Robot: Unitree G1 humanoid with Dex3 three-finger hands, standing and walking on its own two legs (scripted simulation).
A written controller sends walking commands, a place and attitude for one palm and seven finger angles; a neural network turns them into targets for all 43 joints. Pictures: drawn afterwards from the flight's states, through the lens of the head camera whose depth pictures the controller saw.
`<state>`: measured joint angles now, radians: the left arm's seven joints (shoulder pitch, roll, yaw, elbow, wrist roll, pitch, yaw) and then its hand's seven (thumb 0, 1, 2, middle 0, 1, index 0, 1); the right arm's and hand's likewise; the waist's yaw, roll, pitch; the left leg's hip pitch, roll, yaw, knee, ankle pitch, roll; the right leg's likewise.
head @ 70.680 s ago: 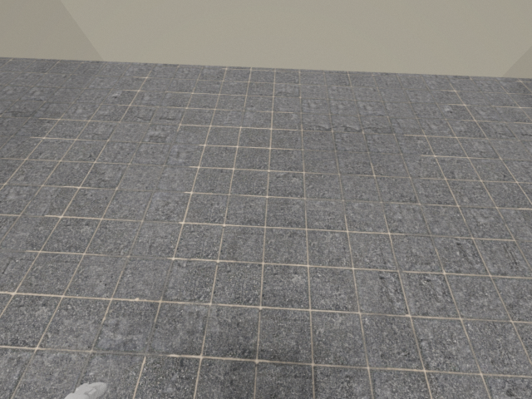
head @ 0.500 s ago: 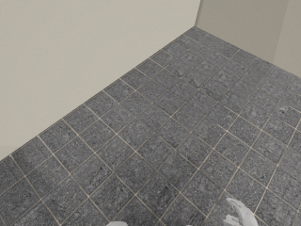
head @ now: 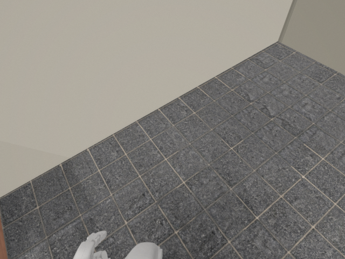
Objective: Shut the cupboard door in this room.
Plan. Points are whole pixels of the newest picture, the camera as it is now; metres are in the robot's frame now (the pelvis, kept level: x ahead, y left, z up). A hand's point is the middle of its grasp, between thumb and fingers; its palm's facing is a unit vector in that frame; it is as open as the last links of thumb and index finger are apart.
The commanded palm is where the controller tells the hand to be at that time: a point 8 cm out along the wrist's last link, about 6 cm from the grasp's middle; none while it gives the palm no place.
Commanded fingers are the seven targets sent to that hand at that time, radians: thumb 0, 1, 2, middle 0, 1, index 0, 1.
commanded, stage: turn to face it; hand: left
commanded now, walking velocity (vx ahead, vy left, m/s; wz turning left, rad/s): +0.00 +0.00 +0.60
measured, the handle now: out of the picture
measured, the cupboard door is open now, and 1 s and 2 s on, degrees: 100 100 100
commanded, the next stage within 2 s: none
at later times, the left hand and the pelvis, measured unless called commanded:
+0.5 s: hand out of the picture +0.02 +0.28 -0.16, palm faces +0.33 -0.91 -0.25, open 7.4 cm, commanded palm none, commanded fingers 0.00 0.90 0.90 -0.20 -0.30 -0.20 -0.30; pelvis +0.02 +0.05 +0.01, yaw +17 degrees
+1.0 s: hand out of the picture +0.03 +0.21 -0.14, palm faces +0.57 -0.78 -0.26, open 7.3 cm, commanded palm none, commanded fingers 0.00 0.90 0.90 -0.20 -0.30 -0.20 -0.30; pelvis +0.06 +0.00 +0.01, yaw +36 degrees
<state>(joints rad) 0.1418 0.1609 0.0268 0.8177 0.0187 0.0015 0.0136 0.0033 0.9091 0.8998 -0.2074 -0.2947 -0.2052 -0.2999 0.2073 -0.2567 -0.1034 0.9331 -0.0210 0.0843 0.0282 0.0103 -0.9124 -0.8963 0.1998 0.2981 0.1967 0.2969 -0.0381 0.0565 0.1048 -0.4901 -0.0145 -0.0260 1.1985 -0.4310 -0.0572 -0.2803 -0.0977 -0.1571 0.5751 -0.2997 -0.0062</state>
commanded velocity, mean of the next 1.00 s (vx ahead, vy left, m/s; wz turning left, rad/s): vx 0.00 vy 0.00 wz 0.60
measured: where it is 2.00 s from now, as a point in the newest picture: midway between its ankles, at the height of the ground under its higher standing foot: outside the picture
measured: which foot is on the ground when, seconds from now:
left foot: up 0.00-0.24, down 0.26-0.74, up 0.76-1.00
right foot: down 0.00-0.26, up 0.28-0.72, down 0.74-1.00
